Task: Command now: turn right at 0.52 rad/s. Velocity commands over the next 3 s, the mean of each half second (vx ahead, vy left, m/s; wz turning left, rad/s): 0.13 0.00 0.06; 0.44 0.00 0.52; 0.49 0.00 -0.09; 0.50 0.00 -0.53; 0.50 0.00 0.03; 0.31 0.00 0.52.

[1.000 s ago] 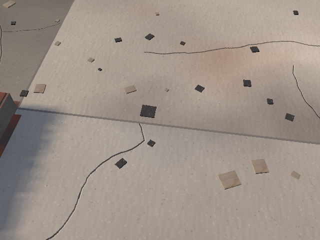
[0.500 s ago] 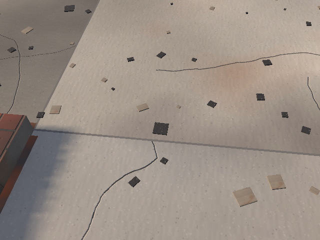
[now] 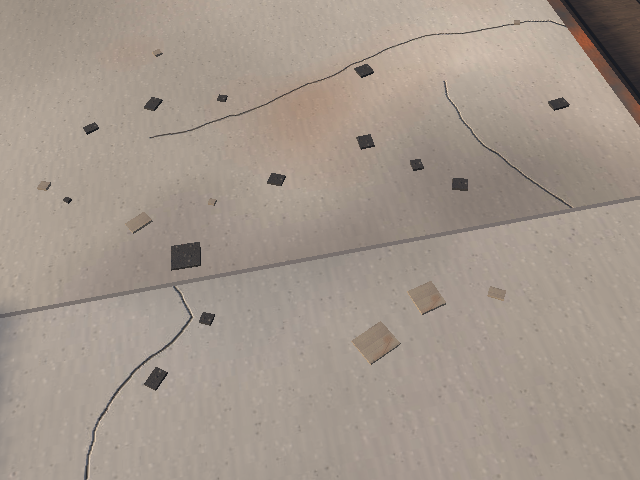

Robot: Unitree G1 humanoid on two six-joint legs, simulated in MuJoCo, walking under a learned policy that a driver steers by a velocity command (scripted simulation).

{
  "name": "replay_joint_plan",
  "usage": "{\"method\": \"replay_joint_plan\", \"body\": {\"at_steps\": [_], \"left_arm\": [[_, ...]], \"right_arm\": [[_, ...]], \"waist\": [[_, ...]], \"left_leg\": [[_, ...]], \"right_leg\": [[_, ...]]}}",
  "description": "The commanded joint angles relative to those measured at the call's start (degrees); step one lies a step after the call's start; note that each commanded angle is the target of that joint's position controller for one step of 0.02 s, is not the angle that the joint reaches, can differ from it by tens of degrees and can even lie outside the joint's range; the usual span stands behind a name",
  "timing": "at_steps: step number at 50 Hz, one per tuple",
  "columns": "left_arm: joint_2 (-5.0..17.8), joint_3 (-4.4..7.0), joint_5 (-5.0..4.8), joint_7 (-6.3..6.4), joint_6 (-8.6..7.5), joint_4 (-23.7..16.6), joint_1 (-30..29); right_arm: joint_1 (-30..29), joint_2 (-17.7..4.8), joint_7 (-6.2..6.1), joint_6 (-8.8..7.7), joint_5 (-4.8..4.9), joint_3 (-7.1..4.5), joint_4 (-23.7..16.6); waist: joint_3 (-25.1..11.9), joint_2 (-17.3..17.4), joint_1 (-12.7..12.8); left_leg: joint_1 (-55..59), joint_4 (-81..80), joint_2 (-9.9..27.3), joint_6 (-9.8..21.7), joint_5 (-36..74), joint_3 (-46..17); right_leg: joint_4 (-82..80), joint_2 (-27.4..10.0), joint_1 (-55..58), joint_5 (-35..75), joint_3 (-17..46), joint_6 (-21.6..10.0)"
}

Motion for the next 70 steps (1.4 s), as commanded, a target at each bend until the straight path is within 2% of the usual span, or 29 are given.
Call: {"method": "replay_joint_plan", "body": {"at_steps": [1,9,11,15,17,19,20,21,24,28,31,33,34,35,36,37,39,41,48,54,56,58,59,60,61,62,64,66,70], "left_arm": [[9.5,2.53,-0.10,1.25,-0.78,-4.1,-2.4],[4.4,0.09,1.87,1.39,-0.92,-0.9,-2.1],[5.7,0.23,2.04,0.87,-1.03,0.3,-1.6],[8.4,0.89,0.58,1.02,-1.35,1.6,-0.7],[5.3,0.24,0.67,1.16,-2.59,-0.1,-2.8],[3.7,0.33,-0.28,0.97,-4.88,-2.9,-8.1],[4.8,0.76,-1.19,0.75,-5.93,-3.9,-10.8],[5.4,1.12,-1.58,0.26,-6.73,-4.0,-10.8],[4.4,1.05,-0.49,-1.37,-8.05,-3.7,-11.7],[0.9,0.03,-0.49,-2.75,-7.87,-3.3,-12.1],[4.2,1.44,-1.36,-2.00,-7.42,-2.3,-7.4],[6.5,2.80,-1.59,-0.86,-7.20,-0.7,-0.1],[8.9,3.75,-1.18,-0.15,-7.37,0.5,7.6],[15.3,4.84,0.96,0.10,-7.05,1.3,14.0],[14.0,4.33,1.62,-0.52,-7.13,1.4,12.3],[9.6,3.13,0.76,-0.43,-7.14,1.0,8.3],[5.5,2.07,0.67,-0.14,-6.94,1.5,4.9],[4.4,1.79,1.17,0.22,-7.18,2.4,3.9],[7.0,2.60,0.45,0.60,-7.34,6.0,5.3],[9.4,2.78,-1.50,0.24,-6.01,10.7,11.7],[11.1,2.86,-2.03,0.24,-5.17,11.8,12.2],[11.8,2.45,-2.06,0.56,-4.37,12.6,11.4],[9.4,1.26,-1.06,0.70,-4.75,11.4,11.2],[0.7,-1.37,-0.20,-0.04,-5.56,9.5,18.9],[7.4,0.24,-1.95,-0.19,-6.60,10.6,14.3],[9.4,1.20,-3.47,-0.16,-6.72,8.1,8.9],[7.4,1.03,-1.79,0.42,-6.34,7.8,6.4],[5.3,1.07,-1.84,0.48,-4.44,9.3,10.3],[3.0,0.87,-1.55,0.78,-2.45,8.3,7.6]], "right_arm": [[0.9,-5.2,-0.31,-0.74,0.07,-1.52,-3.1],[-0.5,-1.3,0.91,-0.50,0.75,0.67,-1.6],[-0.1,-2.4,1.13,-0.64,1.15,0.61,-1.5],[3.0,-2.9,1.24,-2.05,1.51,0.92,-0.4],[7.1,-4.9,1.26,-3.30,1.76,0.52,0.8],[14.1,-8.5,1.99,-4.60,1.92,-0.97,2.8],[16.2,-8.2,2.06,-5.05,1.03,-0.81,3.1],[16.7,-7.5,1.91,-5.59,0.83,-0.72,3.1],[16.2,-6.4,1.10,-5.16,2.09,-0.79,2.4],[13.8,-7.0,0.23,-3.15,2.19,-1.16,0.3],[12.5,-8.2,0.32,-3.01,2.44,-1.66,-1.0],[11.9,-5.9,0.57,-3.48,2.11,-1.05,-1.8],[11.5,-2.5,0.87,-3.81,1.44,-0.09,-2.6],[14.2,3.4,0.67,-4.34,1.71,1.74,-5.6],[17.5,-0.6,0.60,-4.65,3.56,0.85,-5.5],[14.9,-4.3,0.79,-4.39,3.86,-0.23,-4.5],[10.7,-4.1,1.18,-4.05,2.44,-0.39,-3.8],[9.2,-3.0,1.98,-3.69,2.45,-0.41,-4.1],[0.3,0.1,3.53,-3.60,1.83,1.21,-7.4],[-10.1,1.1,5.38,-4.91,1.89,2.31,-10.9],[-8.7,-1.0,5.53,-5.18,1.45,1.40,-11.3],[5.5,-5.6,4.67,-5.05,1.23,-1.13,-7.4],[15.6,-9.2,3.54,-4.49,0.68,-2.46,-5.1],[16.5,-14.3,2.96,-4.56,-0.32,-2.81,-4.8],[17.5,-9.1,2.95,-4.81,-0.40,-1.69,-5.6],[14.1,-6.8,3.03,-5.16,-0.21,-0.77,-4.5],[7.9,-3.1,3.40,-5.93,0.21,0.15,-3.4],[5.0,-1.0,3.64,-7.21,-0.29,0.35,-2.8],[4.1,-2.0,3.13,-8.79,-0.52,-0.38,0.1]], "waist": [[-9.5,-8.3,-1.1],[-8.1,-10.7,1.5],[-6.6,-10.4,1.9],[-1.7,-8.8,0.8],[-0.6,-2.9,0.0],[1.5,11.5,-2.6],[3.5,12.9,-4.4],[3.4,10.7,-4.3],[-0.5,4.6,-4.0],[-1.9,6.7,-3.6],[-2.5,7.3,-0.4],[-4.4,6.1,3.6],[-9.2,2.2,7.1],[-17.5,-16.4,6.5],[-14.8,-20.9,3.9],[-7.3,-14.5,3.2],[-2.0,-7.2,2.3],[-1.5,-8.7,1.3],[0.5,-5.5,2.5],[3.2,-4.1,4.7],[0.6,-6.1,1.8],[-8.5,-7.1,-7.0],[-15.9,-4.5,-11.3],[-25.6,10.6,-4.9],[-29.1,5.3,-9.2],[-18.0,5.0,-8.0],[-8.7,2.4,-3.5],[-7.1,3.4,-0.1],[-1.9,1.3,1.1]], "left_leg": [[-5.3,2.2,0.0,-1.1,5.9,-3.0],[9.5,-21.9,2.5,-1.3,8.9,-1.1],[12.2,-26.4,1.7,-0.2,8.8,0.1],[14.9,-34.2,-1.0,4.8,6.6,3.1],[16.3,-36.8,3.3,10.5,2.5,-5.0],[20.9,-51.0,13.9,19.4,-10.2,-29.3],[25.2,-54.4,17.9,22.3,-6.1,-37.7],[29.3,-53.7,18.4,22.3,-1.1,-37.6],[35.8,-51.0,13.4,18.4,14.1,-27.1],[22.5,-51.0,7.4,15.7,16.8,-18.0],[13.6,-49.5,7.9,13.0,13.1,-19.6],[9.0,-42.7,5.6,10.2,14.5,-19.2],[4.5,-29.8,1.8,7.8,13.0,-15.6],[-7.7,-8.1,-5.3,4.6,-3.5,-8.4],[-15.1,4.2,-3.0,3.8,-5.3,-9.3],[-17.9,8.5,0.1,4.3,0.2,-8.7],[-15.3,6.7,3.4,4.7,8.7,-7.3],[-12.2,4.4,5.2,4.6,12.8,-6.4],[-14.7,-12.4,5.3,2.9,23.9,-3.5],[-8.5,-28.7,2.3,6.6,25.1,1.7],[-2.6,-31.6,-0.4,8.9,20.1,4.0],[18.5,-36.0,-3.4,12.0,23.4,5.8],[38.1,-32.5,4.6,14.5,25.9,-2.8],[55.7,-36.5,22.4,23.0,17.3,-32.1],[52.6,-43.6,23.6,23.1,13.5,-39.5],[45.2,-45.1,21.2,20.1,16.3,-28.4],[30.8,-48.3,16.1,17.1,23.5,-15.6],[23.3,-53.0,14.1,16.4,24.9,-9.2],[19.1,-57.6,13.7,16.0,29.4,-0.6]], "right_leg": [[-9.8,-13.8,11.3,27.7,16.1,-10.3],[-11.7,-12.0,6.3,11.5,11.7,-9.5],[-13.1,-12.4,4.6,-0.1,13.0,-9.5],[-13.6,-11.8,0.9,-26.4,15.7,-6.9],[-5.4,-7.9,-3.6,-22.6,10.4,-4.3],[14.0,2.2,-14.6,-14.6,-4.1,1.4],[19.7,1.8,-22.7,-20.2,-0.6,1.7],[24.5,0.0,-27.2,-21.0,1.9,1.7],[19.7,-2.4,-29.1,-10.8,1.4,2.2],[6.7,0.8,-10.9,-0.4,-2.5,4.9],[0.8,0.7,3.2,7.1,-1.4,5.2],[-1.7,-0.6,13.9,5.8,-1.0,3.7],[-3.1,-6.1,23.8,2.8,4.3,1.4],[-11.5,-22.0,35.8,-13.8,29.8,-5.7],[-18.6,-26.2,31.7,-27.8,46.1,-10.1],[-19.2,-25.1,25.9,-28.4,39.3,-9.3],[-18.4,-19.4,17.6,-10.3,22.4,-7.0],[-19.9,-16.4,14.3,0.2,12.7,-5.9],[-22.3,-16.4,15.6,15.3,-1.1,-7.2],[-21.6,-17.9,19.4,22.6,-5.4,-6.6],[-15.9,-18.6,22.7,40.2,-5.1,-6.1],[1.1,-15.9,19.1,52.4,-7.2,-3.8],[17.0,-13.3,5.3,35.9,-6.9,-1.6],[39.0,-2.5,-15.7,-16.0,-4.0,2.1],[45.9,-1.8,-19.0,-19.6,6.5,2.1],[46.5,-4.5,-23.6,-15.2,5.4,2.0],[40.6,-8.9,-21.1,-6.6,3.5,2.5],[39.0,-10.5,-14.5,-1.8,4.1,3.1],[33.5,-10.8,-17.9,3.9,5.1,4.5]]}}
